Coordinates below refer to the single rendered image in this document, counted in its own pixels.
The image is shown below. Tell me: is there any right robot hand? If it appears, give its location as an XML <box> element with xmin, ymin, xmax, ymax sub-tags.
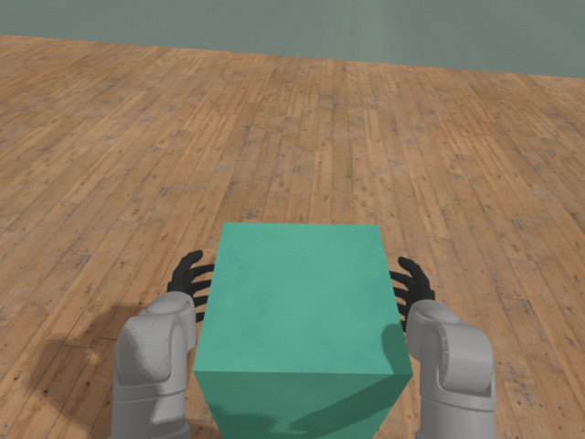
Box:
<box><xmin>389</xmin><ymin>257</ymin><xmax>435</xmax><ymax>333</ymax></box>

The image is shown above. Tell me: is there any carton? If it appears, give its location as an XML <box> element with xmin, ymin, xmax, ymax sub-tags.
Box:
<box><xmin>193</xmin><ymin>222</ymin><xmax>413</xmax><ymax>439</ymax></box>

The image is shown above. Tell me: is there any left robot forearm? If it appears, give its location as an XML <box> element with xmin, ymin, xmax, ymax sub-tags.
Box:
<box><xmin>107</xmin><ymin>292</ymin><xmax>197</xmax><ymax>439</ymax></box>

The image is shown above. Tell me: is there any right robot forearm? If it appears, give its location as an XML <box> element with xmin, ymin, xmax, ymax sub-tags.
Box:
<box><xmin>406</xmin><ymin>299</ymin><xmax>496</xmax><ymax>439</ymax></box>

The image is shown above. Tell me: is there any left robot hand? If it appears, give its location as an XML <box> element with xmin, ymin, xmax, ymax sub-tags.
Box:
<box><xmin>167</xmin><ymin>250</ymin><xmax>215</xmax><ymax>322</ymax></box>

